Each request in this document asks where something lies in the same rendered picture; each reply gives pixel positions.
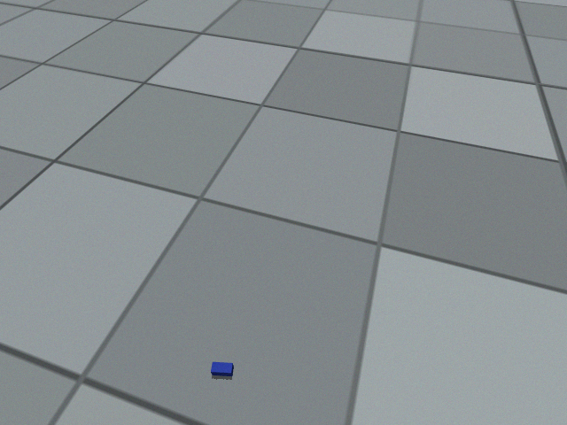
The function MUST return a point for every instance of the small box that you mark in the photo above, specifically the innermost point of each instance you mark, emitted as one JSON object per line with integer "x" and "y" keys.
{"x": 222, "y": 368}

